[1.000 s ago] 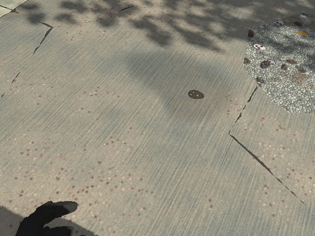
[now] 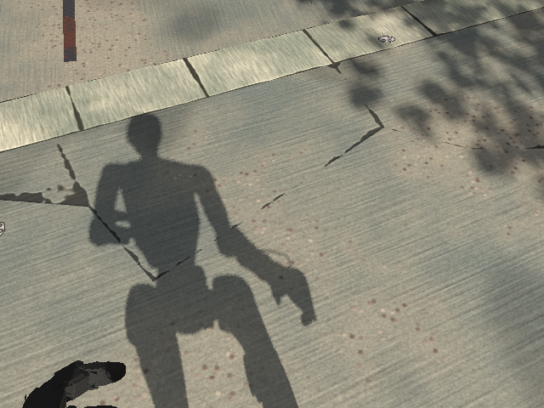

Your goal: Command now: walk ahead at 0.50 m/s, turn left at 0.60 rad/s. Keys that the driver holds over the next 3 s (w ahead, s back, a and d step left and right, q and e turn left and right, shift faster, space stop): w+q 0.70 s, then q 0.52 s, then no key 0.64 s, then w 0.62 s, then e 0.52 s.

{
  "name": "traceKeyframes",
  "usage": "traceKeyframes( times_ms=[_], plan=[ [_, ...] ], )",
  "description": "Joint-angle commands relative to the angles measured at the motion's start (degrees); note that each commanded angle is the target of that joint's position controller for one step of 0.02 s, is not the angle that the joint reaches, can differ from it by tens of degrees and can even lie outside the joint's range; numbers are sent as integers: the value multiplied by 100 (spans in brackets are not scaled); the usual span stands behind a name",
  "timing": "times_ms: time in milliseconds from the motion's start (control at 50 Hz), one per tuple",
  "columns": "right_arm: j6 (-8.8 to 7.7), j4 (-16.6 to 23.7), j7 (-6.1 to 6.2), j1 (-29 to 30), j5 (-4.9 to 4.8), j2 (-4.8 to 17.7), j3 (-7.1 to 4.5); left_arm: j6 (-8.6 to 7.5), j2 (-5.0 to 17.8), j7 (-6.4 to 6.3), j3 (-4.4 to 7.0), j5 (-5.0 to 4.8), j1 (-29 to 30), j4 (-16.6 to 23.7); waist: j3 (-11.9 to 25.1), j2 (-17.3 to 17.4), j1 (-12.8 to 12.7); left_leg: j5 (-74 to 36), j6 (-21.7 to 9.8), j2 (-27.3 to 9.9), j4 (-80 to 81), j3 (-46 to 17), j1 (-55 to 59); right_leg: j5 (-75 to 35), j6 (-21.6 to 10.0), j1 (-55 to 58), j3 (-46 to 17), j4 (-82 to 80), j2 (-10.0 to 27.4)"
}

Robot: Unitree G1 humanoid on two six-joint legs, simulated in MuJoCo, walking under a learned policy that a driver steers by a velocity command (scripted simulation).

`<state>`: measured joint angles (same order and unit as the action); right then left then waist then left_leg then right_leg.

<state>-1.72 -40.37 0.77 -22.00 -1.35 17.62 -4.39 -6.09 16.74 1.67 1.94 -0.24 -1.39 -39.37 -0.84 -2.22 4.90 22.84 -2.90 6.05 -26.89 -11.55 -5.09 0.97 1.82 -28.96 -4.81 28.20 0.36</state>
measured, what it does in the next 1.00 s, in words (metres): walks ahead, turning left: right foot, then left foot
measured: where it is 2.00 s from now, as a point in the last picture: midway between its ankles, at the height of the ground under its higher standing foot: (189, 384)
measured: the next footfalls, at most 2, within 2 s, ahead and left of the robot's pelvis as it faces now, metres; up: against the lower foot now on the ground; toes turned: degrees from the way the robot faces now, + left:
right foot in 0.02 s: +0.18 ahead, -0.13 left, +0.00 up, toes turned +5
left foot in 0.54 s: +0.41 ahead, +0.18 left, +0.00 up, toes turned +23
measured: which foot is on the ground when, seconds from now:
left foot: down 0.00-0.02, up 0.04-0.52, down 0.54-1.00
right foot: up 0.00-0.00, down 0.02-0.56, up 0.58-0.98, down 1.00-1.00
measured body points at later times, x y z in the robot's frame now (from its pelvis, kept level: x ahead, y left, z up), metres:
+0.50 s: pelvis +0.26 +0.02 +0.00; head +0.29 +0.04 +0.44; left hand +0.18 +0.31 -0.13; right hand +0.55 -0.13 -0.07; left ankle +0.37 +0.18 -0.71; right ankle +0.14 -0.14 -0.73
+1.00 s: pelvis +0.51 +0.13 -0.01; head +0.53 +0.15 +0.44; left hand +0.55 +0.46 -0.08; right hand +0.74 -0.08 -0.10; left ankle +0.38 +0.17 -0.73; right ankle +0.68 +0.12 -0.73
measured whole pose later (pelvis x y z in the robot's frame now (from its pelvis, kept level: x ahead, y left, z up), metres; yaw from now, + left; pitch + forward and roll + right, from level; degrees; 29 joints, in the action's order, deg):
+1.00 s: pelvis +0.51 +0.13 -0.01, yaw +37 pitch +2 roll +1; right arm 0.5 -39.4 2.1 -18.9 -1.0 18.2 -4.9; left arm -4.7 16.7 1.1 2.1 1.0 -1.6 -39.3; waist -1.7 -2.4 4.0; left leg 23.7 -3.5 8.4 -32.6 -12.0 -9.2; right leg -1.5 0.9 -27.5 -4.4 27.0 -1.1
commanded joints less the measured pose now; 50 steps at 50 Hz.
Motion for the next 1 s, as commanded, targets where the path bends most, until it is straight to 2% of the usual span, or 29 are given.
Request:
traceKeyframes(
  times_ms=[20,40,60,80,100,120,140,180,280,360,440,500,520,540,560,580,600,620,640,660,680,700,740,780,840,920,960,980,1000],
  plan=[
    [-43,379,8,224,32,473,-96,-149,999,-67,410,54,-888,182,675,814,-824,-1649,-471,-950,-774,-959,-764,363,-450,2149,-142,-178,342],
    [-66,449,-2,-123,130,95,32,-144,1357,-104,499,118,-1663,133,1517,-144,-944,-248,-174,-423,-2498,-358,-1770,565,-890,3810,-1304,-42,1469],
    [-114,620,5,-655,-92,90,73,-42,1619,-55,580,94,-2089,-107,1969,-1949,-733,1315,96,-56,-4101,173,-3578,2500,-1637,4940,-4052,-905,2436],
    [-94,466,34,-361,-137,697,-55,-25,1053,-44,453,1,-1863,23,1332,-1006,-886,885,181,-481,-4734,6,-4087,3697,-1459,4488,-4004,-1206,2299],
    [-52,559,33,252,-77,914,-125,15,805,-78,374,2,-1575,63,664,-539,-971,379,208,-648,-4814,222,-4177,3251,-1233,3788,-3057,-1249,2089],
    [-16,589,35,492,-1,850,-127,38,685,-86,316,63,-1310,93,328,-183,-866,-3,232,-840,-4670,328,-3939,2379,-1145,3129,-2321,-1311,1847],
    [-9,636,10,596,32,741,-135,49,566,-103,282,92,-1147,41,102,-219,-746,-259,237,-996,-4403,316,-3779,1786,-1138,2694,-1811,-1416,1646],
    [36,627,-45,508,-39,507,-114,10,461,-133,261,91,-1066,-37,27,-492,-606,-475,240,-1170,-4129,453,-3410,1160,-1090,2296,-1025,-1666,1388],
    [71,801,-93,943,7,252,-31,-30,752,-151,372,65,-1228,-290,-80,-195,-649,-1272,368,-1277,-3191,557,-3793,-43,-1289,2475,-52,-1944,1505],
    [-10,912,-239,1570,5,140,35,47,894,-182,392,30,-1296,-418,-239,-132,-867,-2308,310,-1196,-1892,933,-3468,-463,-1100,2588,798,-1960,1340],
    [-19,1141,-380,2118,-24,132,52,164,1095,-188,449,-75,-1590,-600,-438,-114,-988,-2156,104,-1076,-1128,1256,-3309,-848,-972,3086,1167,-1825,1524],
    [24,1172,-410,1810,26,424,-96,272,1352,-229,531,-166,-1557,-612,-83,-338,-619,-1312,-241,-609,-921,1672,-2475,-3373,-807,3452,1496,-823,1566],
    [47,1035,-391,1203,30,627,-216,318,1405,-252,546,-190,-1505,-595,271,-334,-239,-1237,-413,-366,-761,1798,-1663,-4048,-722,3355,1629,68,1487],
    [82,760,-316,205,7,936,-405,330,1282,-278,494,-183,-1478,-562,777,-159,287,-1596,-645,-187,-445,1717,-152,-3754,-534,2666,1762,1347,1290],
    [146,598,-186,-458,-45,1411,-534,295,753,-265,309,87,-1723,-440,1277,947,324,-1800,-1024,-1258,-470,68,1594,-242,-283,988,1735,3231,922],
    [55,823,-209,-93,-62,1779,-518,120,348,-191,128,101,-1922,-62,2106,1968,-226,-187,-2191,-2465,557,-3355,2919,3346,-40,-1081,753,5017,-262],
    [-40,858,-265,-153,-15,1220,-366,-60,950,-116,256,-102,-1228,-9,2014,1015,225,140,-1906,-2450,1032,-3300,2760,3016,-141,-1685,-88,5235,46],
    [-119,787,-269,-3,35,1021,-291,-154,984,-84,256,-237,-867,142,1225,848,150,-222,-1688,-2269,1068,-2521,2068,2515,-256,-1870,-1,4942,240],
    [-163,784,-270,343,38,905,-245,-184,876,-125,230,-142,-869,89,742,285,-151,-913,-1515,-2021,1077,-1905,1181,2087,-247,-1569,-6,4416,478],
    [-177,825,-249,667,60,741,-194,-160,909,-158,263,4,-926,30,544,301,-363,-1535,-1421,-1816,1118,-1441,556,1856,-191,-1188,-26,3941,630],
    [-178,893,-222,853,122,690,-159,-97,920,-145,280,41,-1042,-3,441,468,-531,-1923,-1399,-1681,1234,-1227,107,1694,-141,-853,-43,3776,699],
    [-189,888,-198,929,125,682,-157,-39,884,-143,285,70,-1105,-21,404,499,-601,-2184,-1430,-1621,1335,-1120,-141,1611,-56,-714,-6,3579,692],
    [-203,808,-124,926,129,787,-179,66,753,-170,261,137,-1013,-9,232,430,-657,-3646,-1451,-1520,1291,-665,-647,1454,160,-561,157,3172,576],
    [-146,696,-26,846,122,919,-222,111,590,-194,207,171,-699,93,146,422,-609,-4488,-1286,-1260,1097,-195,-974,932,309,-432,277,2443,382],
    [7,547,71,629,50,946,-250,114,395,-140,124,131,-145,211,311,635,-350,-4201,-881,-905,788,38,-1185,-264,298,172,365,1145,-25],
    [133,395,134,434,17,885,-248,132,606,-70,203,62,139,337,409,785,-289,-3370,-684,-1081,273,-692,-677,-297,168,369,44,300,-227],
    [161,453,166,601,35,800,-234,96,761,-62,285,86,-89,299,456,937,-441,-3263,-595,-1125,-221,-1099,-377,21,7,514,-67,41,-194],
    [171,517,169,786,19,720,-208,59,775,-77,311,116,-355,237,518,936,-627,-3070,-460,-964,-601,-1109,-405,-351,-108,902,23,-334,-126],
    [154,607,155,751,60,480,-130,23,950,-121,350,205,-624,240,924,626,-698,-2514,-229,-597,-1413,-883,-649,-1566,-375,1825,-261,-443,391]
  ],
)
